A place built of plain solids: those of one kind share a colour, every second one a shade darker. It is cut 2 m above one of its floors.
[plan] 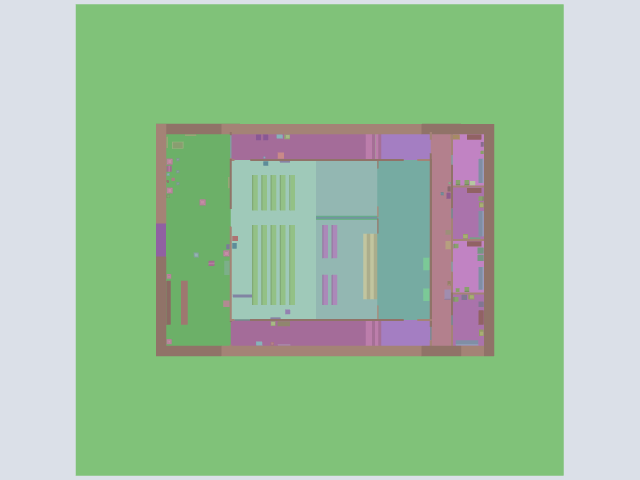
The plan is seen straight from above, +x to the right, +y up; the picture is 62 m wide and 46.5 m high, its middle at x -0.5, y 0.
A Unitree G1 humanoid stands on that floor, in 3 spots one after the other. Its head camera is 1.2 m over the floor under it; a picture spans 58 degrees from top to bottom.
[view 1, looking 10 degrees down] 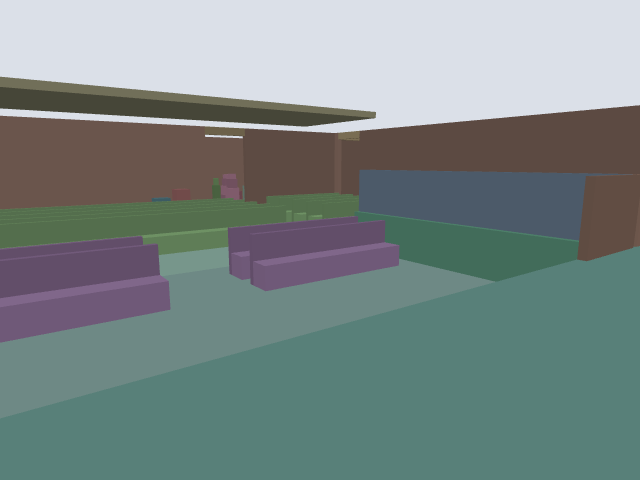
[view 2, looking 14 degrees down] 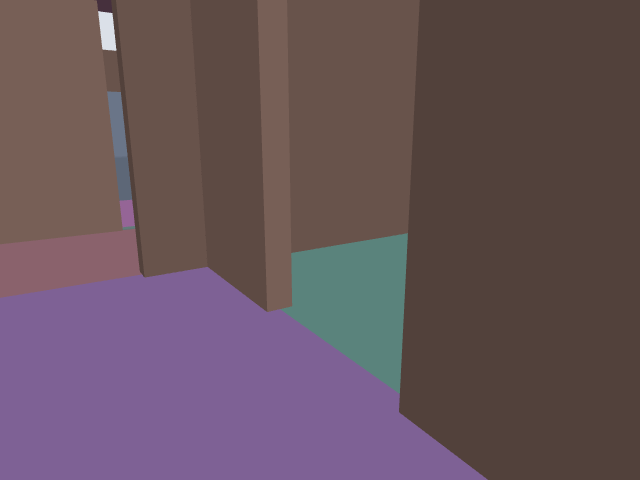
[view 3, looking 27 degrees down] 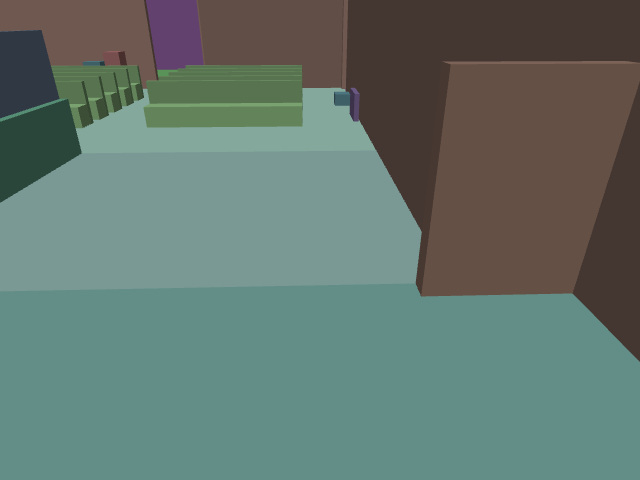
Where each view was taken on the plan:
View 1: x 7.47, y -5.20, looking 144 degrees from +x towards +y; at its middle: seats_bay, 8.45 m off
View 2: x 6.40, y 9.05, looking -33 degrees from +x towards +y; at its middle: wall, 4.60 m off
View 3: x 6.89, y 6.35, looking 178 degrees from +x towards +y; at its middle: floor_lift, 4.71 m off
